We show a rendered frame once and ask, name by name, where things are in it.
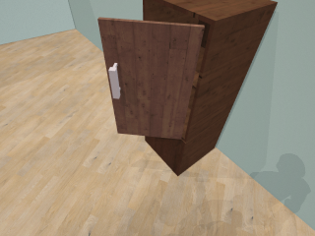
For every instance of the cupboard door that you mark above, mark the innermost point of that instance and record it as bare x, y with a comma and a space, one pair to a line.
156, 65

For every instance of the handle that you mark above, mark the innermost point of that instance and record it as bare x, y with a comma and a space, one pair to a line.
114, 82

